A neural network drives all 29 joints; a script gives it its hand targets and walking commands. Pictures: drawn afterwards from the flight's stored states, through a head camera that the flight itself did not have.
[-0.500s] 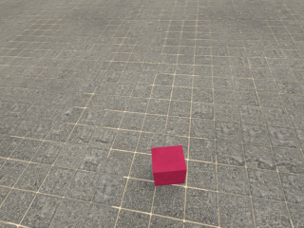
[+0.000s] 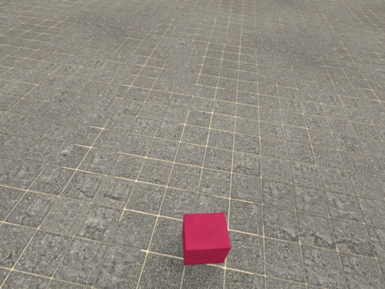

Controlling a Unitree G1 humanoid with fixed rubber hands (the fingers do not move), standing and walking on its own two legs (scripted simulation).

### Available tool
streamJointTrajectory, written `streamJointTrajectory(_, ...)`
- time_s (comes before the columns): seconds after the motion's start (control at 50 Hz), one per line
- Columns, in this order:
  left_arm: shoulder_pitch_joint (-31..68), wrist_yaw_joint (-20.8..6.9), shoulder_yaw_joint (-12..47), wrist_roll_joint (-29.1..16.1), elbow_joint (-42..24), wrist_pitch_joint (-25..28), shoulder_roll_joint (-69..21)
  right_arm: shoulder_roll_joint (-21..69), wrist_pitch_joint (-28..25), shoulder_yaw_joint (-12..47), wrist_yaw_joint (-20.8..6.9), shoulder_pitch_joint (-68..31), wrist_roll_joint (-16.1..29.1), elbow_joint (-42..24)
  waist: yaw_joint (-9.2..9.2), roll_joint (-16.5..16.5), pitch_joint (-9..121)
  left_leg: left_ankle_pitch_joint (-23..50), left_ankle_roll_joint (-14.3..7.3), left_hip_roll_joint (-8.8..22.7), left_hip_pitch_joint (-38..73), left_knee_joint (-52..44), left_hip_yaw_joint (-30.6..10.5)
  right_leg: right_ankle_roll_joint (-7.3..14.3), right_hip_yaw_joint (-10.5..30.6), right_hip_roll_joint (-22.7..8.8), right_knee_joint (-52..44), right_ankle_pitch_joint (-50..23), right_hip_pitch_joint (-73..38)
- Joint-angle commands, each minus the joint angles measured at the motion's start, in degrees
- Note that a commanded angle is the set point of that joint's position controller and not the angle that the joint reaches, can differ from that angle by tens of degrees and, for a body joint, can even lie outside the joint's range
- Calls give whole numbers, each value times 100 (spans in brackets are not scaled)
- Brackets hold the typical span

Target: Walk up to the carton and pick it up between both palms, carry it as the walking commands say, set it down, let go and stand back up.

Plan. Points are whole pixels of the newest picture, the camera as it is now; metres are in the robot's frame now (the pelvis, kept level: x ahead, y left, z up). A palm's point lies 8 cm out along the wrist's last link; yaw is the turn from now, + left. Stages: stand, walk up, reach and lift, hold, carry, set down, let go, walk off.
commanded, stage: walk up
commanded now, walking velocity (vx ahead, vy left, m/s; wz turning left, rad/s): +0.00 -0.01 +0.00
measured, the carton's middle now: (204, 239) +0.50 -0.11 -0.67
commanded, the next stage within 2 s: none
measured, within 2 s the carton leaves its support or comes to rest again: neither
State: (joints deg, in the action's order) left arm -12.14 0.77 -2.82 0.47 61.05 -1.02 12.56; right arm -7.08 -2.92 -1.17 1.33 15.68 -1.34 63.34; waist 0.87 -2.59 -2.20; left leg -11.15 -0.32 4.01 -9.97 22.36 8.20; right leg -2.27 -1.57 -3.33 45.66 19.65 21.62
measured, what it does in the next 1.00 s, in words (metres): steps to the right: right foot, then right foot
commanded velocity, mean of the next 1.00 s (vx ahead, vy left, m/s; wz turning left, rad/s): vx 0.07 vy -0.06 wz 0.00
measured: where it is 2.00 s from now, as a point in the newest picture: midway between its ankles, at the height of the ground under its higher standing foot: outside the picture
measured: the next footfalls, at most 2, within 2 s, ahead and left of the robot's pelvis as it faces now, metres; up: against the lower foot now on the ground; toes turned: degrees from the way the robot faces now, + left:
right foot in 0.10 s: +0.09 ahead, -0.14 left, +0.00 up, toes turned -5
right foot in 0.96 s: +0.15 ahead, -0.23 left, +0.00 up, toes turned -9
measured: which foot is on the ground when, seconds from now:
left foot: down 0.00-0.96, up 0.98-1.00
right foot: up 0.00-0.08, down 0.10-0.76, up 0.78-0.94, down 0.96-1.00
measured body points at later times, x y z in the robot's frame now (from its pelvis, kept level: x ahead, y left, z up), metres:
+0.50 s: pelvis +0.04 -0.05 +0.00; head +0.05 -0.05 +0.45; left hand +0.06 +0.18 -0.16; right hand +0.05 -0.27 -0.17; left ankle +0.01 +0.11 -0.75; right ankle +0.05 -0.13 -0.75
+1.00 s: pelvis +0.09 -0.11 -0.02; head +0.10 -0.12 +0.43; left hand +0.11 +0.14 -0.17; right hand +0.00 -0.35 -0.18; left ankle +0.01 +0.09 -0.73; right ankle +0.11 -0.22 -0.75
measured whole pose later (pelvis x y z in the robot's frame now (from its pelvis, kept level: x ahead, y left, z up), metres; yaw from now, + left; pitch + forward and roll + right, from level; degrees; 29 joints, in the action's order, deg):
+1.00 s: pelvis +0.09 -0.11 -0.02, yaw +0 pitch -1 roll +0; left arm -16.2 -0.8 -3.0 1.6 62.1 1.0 11.1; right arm -10.5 0.9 -3.0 2.0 24.8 -1.3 67.4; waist 0.5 1.4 -0.3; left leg -28.2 4.9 11.2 -10.4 40.4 2.4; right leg -0.2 -8.4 -3.6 36.3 18.4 17.4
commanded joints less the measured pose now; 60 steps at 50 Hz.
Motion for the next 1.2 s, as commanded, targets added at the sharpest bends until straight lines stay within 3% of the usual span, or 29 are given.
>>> streamJointTrajectory(0.0, -261, 72, 16, -41, -122, -85, 103, -1074, 62, -260, 67, 50, -11, -217, -66, 1510, 269, 3121, -647, 1181, 169, -157, -669, 1, -85, 52, -871, -87, -355)
streamJointTrajectory(0.04, -405, 83, 10, -45, 21, -7, 48, -1041, 161, -289, 60, 21, 29, -196, -229, 1175, 212, 2133, -543, 1028, -153, -58, -768, 47, -214, 113, -1852, -828, -932)
streamJointTrajectory(0.06, -458, 96, -8, -26, 69, 56, 132, -915, 180, -279, 41, 97, 75, -216, -306, 885, 212, 1598, -398, 888, -401, 29, -738, 147, -177, -78, -2250, -1282, -1355)
streamJointTrajectory(0.1, -445, 104, -100, 7, 142, 180, 569, -509, 198, -187, 13, 436, 139, -254, -135, -550, 401, -234, 10, 182, -707, 440, -456, 401, 836, -990, -2514, -3031, -1876)
streamJointTrajectory(0.12, -135, 84, -97, 5, 207, 143, 668, -391, 258, -88, 50, 466, 155, -206, -39, -1021, 225, -837, 140, 6, -353, 178, -372, 715, 936, -1036, -2788, -2713, -1317)
streamJointTrajectory(0.18, 91, 106, -8, -44, 212, 153, 352, -528, 286, -126, 58, 330, 135, -110, 52, -396, -43, -40, 168, 201, 79, -95, -466, 552, 570, -615, -2859, -1976, -1176)
streamJointTrajectory(0.3, -109, 112, 5, -59, 391, 223, 188, -563, 234, -117, 81, 315, 122, 45, -17, 205, 15, 409, 136, 372, 299, -434, -483, 465, 296, -432, -2725, -2430, -1525)
streamJointTrajectory(0.66, -570, 124, 44, -60, 482, 261, 59, -548, 323, -170, 107, 296, 94, 229, -86, 184, -139, 325, 178, 437, 392, -478, -369, 453, 390, -307, -2976, -1670, -1229)
streamJointTrajectory(0.68, -748, 111, -45, 82, 605, 198, 196, -661, 275, -194, 129, 525, 258, 286, 4, 51, 13, -431, 251, 515, 238, 77, -156, 381, 59, -569, -2648, -722, -1361)
streamJointTrajectory(0.7, -507, -62, -192, 142, 413, 22, 583, -1176, 406, -353, 195, 1388, 219, 374, 250, -560, 93, -1992, -179, 997, 979, -71, -957, 328, -71, -248, -2144, 1507, -49)
streamJointTrajectory(0.72, -265, -85, -89, 163, 261, -28, 317, -1194, 426, -408, 197, 1502, 117, 460, 467, 354, -261, -3121, -401, 1402, 1106, -656, -1785, 242, -40, -83, -1674, 1820, 1068)
streamJointTrajectory(0.74, 225, -214, -177, 199, -122, -69, 183, -1654, 476, -619, 326, 1725, 77, 419, 568, 1356, -640, -3509, -862, 2613, 877, -1648, -2997, -36, -477, 117, 259, 1047, 1664)
streamJointTrajectory(0.76, 262, -237, -142, 248, -143, -63, 27, -1605, 406, -638, 331, 1408, 84, 393, 401, 1510, -871, -3198, -1052, 2870, 423, -1776, -2982, -42, 21, -281, 1139, 883, 1717)
streamJointTrajectory(0.78, 153, -265, -127, 213, -105, -16, 39, -1484, 340, -570, 336, 1144, 69, 269, 249, 1238, -967, -2709, -944, 2732, 72, -1690, -2673, -88, 239, -396, 1420, 673, 1578)
streamJointTrajectory(0.82, -301, -274, -9, 138, -38, 64, -125, -1115, 219, -387, 242, 435, -8, 43, -17, 1401, -1022, -1804, -443, 1973, -367, -1392, -1381, -80, 194, -475, 353, 331, 857)
streamJointTrajectory(0.86, -676, -291, 42, 103, 60, 71, -191, -1125, 197, -362, 141, 288, -2, 88, -262, 1619, -932, -1327, -219, 1393, -1002, -1157, -581, -83, -473, -189, -920, 7, -610)
streamJointTrajectory(0.88, -1038, -269, 26, 83, 145, 92, -168, -1175, 229, -369, 113, 319, 15, 124, -457, 1312, -765, -952, -171, 1251, -1220, -755, -406, -106, -812, 26, -1525, -360, -1293)
streamJointTrajectory(0.9, -1497, -206, -18, 68, 318, 126, 5, -1074, 242, -313, 82, 476, -16, 112, -581, 797, -454, -704, -57, 939, -1223, -51, -204, -114, -972, 154, -1852, -518, -1858)
streamJointTrajectory(0.92, -1929, -173, -124, 104, 418, 180, 318, -813, 236, -219, 56, 714, 2, 35, -771, -447, -210, -1241, 123, 493, -1567, 1175, 152, -68, -602, -277, -2409, -344, -2246)
streamJointTrajectory(0.94, -2301, -109, -250, 143, 383, 246, 995, -584, 205, -129, 34, 483, 11, -333, -875, -2008, -108, -2487, 315, -142, -2378, 2887, 114, 292, 1575, -1652, -3365, 16, -2132)
streamJointTrajectory(0.96, -2199, -14, -193, 120, 357, 219, 1051, -487, 255, -110, 38, 183, -14, -456, -711, -1647, -113, -2573, 287, 61, -2433, 3785, -368, 896, 2220, -2028, -3673, 129, -1764)
streamJointTrajectory(0.98, -1943, 42, -66, 156, 395, 273, 828, -487, 234, -152, 12, 141, -31, -374, -525, -612, -305, -2265, 331, 203, -2415, 3991, -666, 1020, 2135, -2105, -3480, -991, -1603)
streamJointTrajectory(1.0, -1524, 61, 10, 112, 281, 322, 588, -469, 243, -143, -11, 369, 32, -221, -384, -169, -381, -1758, 256, 335, -2202, 3766, -816, 1051, 1639, -1950, -3258, -2317, -1582)
streamJointTrajectory(1.02, -843, 132, 93, 36, 166, 354, 295, -378, 264, -94, 35, 597, 108, -15, -77, 36, -514, -1528, 346, 392, -1715, 3319, -876, 943, 707, -1640, -2767, -5127, -1322)
streamJointTrajectory(1.04, -793, 124, 132, 76, 245, 393, 67, -295, 265, -70, 2, 1006, 167, 101, -75, -132, 65, -1442, 301, 308, -1254, 3023, -735, 911, 210, -1402, -2761, -4477, -1328)
streamJointTrajectory(1.06, -816, 100, 101, 101, 319, 380, 148, -284, 305, -56, 2, 993, 106, 130, -130, -363, 225, -1315, 273, 175, -973, 2846, -632, 988, 373, -1393, -3050, -3249, -1168)
streamJointTrajectory(1.1, -405, 155, 83, 47, 375, 350, 153, -229, 352, 25, 66, 744, 75, 125, -91, -441, 44, -1103, 312, 119, -823, 1851, -694, 1012, 164, -1288, -2730, -5063, -1355)
streamJointTrajectory(1.14, -475, 174, 83, 33, 515, 310, 196, -226, 363, 44, 115, 685, 69, 135, -74, -507, 132, -497, 269, 71, -508, 1145, -627, 1019, 234, -1310, -2763, -4419, -1317)
streamJointTrajectory(1.18, -372, 168, 87, -20, 555, 248, 184, -350, 326, 1, 116, 876, 50, 251, 144, -249, 213, 552, 151, 14, 130, 85, -489, 764, 178, -1083, -2612, -3026, -1179)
